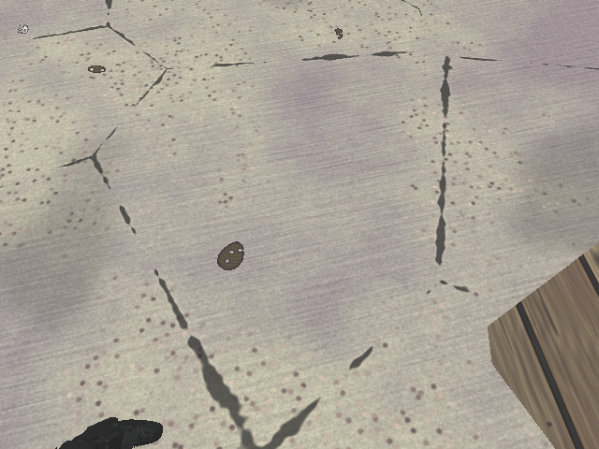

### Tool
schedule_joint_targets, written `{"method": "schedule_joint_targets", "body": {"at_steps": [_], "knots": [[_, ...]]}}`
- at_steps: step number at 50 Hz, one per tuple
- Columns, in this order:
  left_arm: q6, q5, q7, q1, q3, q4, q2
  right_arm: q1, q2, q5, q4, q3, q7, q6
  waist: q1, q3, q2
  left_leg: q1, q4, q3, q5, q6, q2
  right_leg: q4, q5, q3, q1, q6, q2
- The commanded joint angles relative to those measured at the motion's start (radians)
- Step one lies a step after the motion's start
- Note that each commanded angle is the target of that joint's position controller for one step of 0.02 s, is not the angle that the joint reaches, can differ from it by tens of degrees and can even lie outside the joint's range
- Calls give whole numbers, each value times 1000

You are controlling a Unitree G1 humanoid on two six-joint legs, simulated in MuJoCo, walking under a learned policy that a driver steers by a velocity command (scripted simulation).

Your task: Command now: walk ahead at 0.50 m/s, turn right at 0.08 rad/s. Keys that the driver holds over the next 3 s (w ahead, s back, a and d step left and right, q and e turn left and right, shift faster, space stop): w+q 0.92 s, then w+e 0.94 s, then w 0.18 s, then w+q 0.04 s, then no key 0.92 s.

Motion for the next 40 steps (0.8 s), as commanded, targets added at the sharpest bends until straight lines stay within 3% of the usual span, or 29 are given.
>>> {"method": "schedule_joint_targets", "body": {"at_steps": [1, 2, 3, 4, 5, 6, 8, 9, 13, 19, 23, 26, 27, 28, 29, 30, 31, 32, 33, 34, 36, 38, 40], "knots": [[-37, 18, 26, 210, 33, 19, 91, 17, -181, 11, -6, -31, -4, 10, 166, -100, 86, -83, 278, -84, 954, 144, 202, -146, -10, -63, 362, -59, 89], [-47, 39, 41, 382, 54, 68, 155, 10, -145, 18, -31, -17, 0, 6, 234, -227, 26, -270, 527, -83, 677, 126, 162, -151, -58, 85, 644, -95, -56], [-49, 41, 59, 427, 79, 66, 273, 79, -4, 40, -91, 17, 18, 2, 199, -383, -234, -664, 904, -81, -124, 77, -9, -210, -43, 586, 968, -213, -427], [-41, -3, 73, 439, 87, 60, 269, 2, -135, 24, -75, -23, -1, 13, 243, -390, -102, -715, 1035, -263, -158, 89, -39, -272, 52, 648, 871, -217, -433], [-43, -14, 76, 357, 70, 74, 215, -59, -134, 28, -91, -30, -1, 11, 194, -236, -69, -741, 1022, -303, -73, 103, 11, -280, 120, 452, 746, -181, -374], [-52, -17, 72, 301, 50, 82, 142, -61, -108, 28, -81, -23, 2, 7, 150, -130, -51, -719, 943, -285, -11, 104, 48, -322, 163, 340, 614, -135, -322], [-67, -24, 72, 237, 29, 88, 72, -8, -82, 0, -40, -26, 9, 34, 88, -54, -68, -624, 871, -275, 50, 90, 71, -395, 161, 193, 459, -67, -247], [-77, -23, 72, 239, 27, 93, 68, 10, -66, -6, -31, -26, 16, 48, 77, -51, -88, -588, 872, -269, 62, 84, 67, -416, 183, 170, 415, -75, -250], [-106, -29, 77, 275, 38, 132, 86, -102, -41, -9, -63, -32, 38, 66, 66, 9, -50, -705, 818, -261, 195, 70, 80, -484, 200, 48, 423, -74, -231], [-106, -29, 84, 335, 38, 179, 85, -309, -11, -12, -133, -15, 58, 61, 102, 60, -47, -732, 529, -193, 379, 72, 67, -485, 261, -100, 464, -61, -211], [-93, -26, 94, 396, 45, 217, 113, -401, -22, -19, -179, -12, 68, 60, 124, 76, -36, -709, 401, -125, 320, 122, 37, -430, 412, -152, 582, -45, -244], [-76, -21, 103, 387, 53, 225, 153, -347, -45, -22, -175, -23, 58, 63, 85, 16, -68, -584, 370, -63, 169, 182, -52, -240, 846, -200, 657, -23, -248], [-65, -19, 104, 380, 58, 225, 171, -272, -61, -21, -157, -33, 52, 60, 50, -32, -73, -501, 357, -54, 114, 207, -91, -105, 942, -209, 663, -21, -247], [-55, -22, 103, 372, 61, 220, 185, -152, -84, -24, -122, -48, 43, 51, -4, -104, -59, -347, 298, -66, 111, 236, -124, 89, 891, -217, 613, -11, -239], [-54, -23, 99, 355, 58, 198, 176, 9, -153, -36, -76, -76, 28, 44, -81, -196, 16, -98, 222, -209, 81, 286, -50, 372, 634, -223, 429, 24, -211], [-67, -44, 81, 370, 37, 116, 62, -19, -287, -22, -95, -113, 16, 54, -14, -288, 315, 233, 126, -788, 61, 446, 265, 805, -259, -203, -54, 101, 15], [-81, -33, 74, 282, 45, 85, 134, 2, -298, 2, -114, -114, 15, 65, -51, -344, 137, 257, 15, -989, 158, 493, 328, 912, -340, 48, -193, 100, 59], [-93, -38, 69, 207, 38, 66, 112, -39, -260, 7, -98, -104, 3, 66, -34, -212, 62, 169, 19, -815, 223, 458, 308, 875, -250, 96, -248, 87, -15], [-103, -41, 72, 225, 33, 74, 105, -77, -194, 12, -86, -88, -1, 61, 18, -95, -2, 0, 7, -706, 335, 403, 266, 746, -184, 88, -199, 83, -58], [-95, -27, 73, 219, 35, 74, 100, -115, -160, 12, -85, -76, -4, 51, 59, -51, -26, -90, 3, -623, 420, 356, 202, 655, -176, 96, -145, 86, -86], [-54, 1, 71, 276, 31, 86, 90, -160, -135, 18, -100, -64, -3, 35, 108, -55, 13, -221, -27, -548, 511, 349, 152, 583, -175, 92, -22, 110, -89], [-31, 3, 63, 262, 29, 76, 76, -141, -150, 20, -91, -66, 3, 18, 118, -53, 21, -256, -38, -497, 540, 340, 109, 497, -157, 72, -14, 129, -86], [-25, 1, 58, 187, 26, 49, 72, -112, -169, 17, -89, -71, 3, 14, 98, -32, 39, -274, -62, -490, 475, 322, 84, 399, -79, 55, -47, 145, -84]]}}
Next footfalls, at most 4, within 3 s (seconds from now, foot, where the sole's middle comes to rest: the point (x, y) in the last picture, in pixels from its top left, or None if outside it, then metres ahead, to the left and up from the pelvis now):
0.04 right None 0.17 -0.10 -0.77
0.58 left None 0.43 0.13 -0.77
1.10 right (249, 324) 0.76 0.09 -0.77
1.62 left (143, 268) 0.95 0.37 -0.77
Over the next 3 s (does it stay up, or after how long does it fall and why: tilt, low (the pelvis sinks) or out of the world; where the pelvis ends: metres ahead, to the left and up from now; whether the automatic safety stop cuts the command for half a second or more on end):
stays up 1.21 0.26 0.01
